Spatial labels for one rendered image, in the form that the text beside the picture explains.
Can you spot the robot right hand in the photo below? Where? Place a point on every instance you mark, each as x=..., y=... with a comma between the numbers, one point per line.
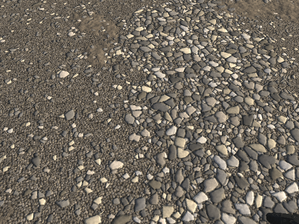
x=282, y=218

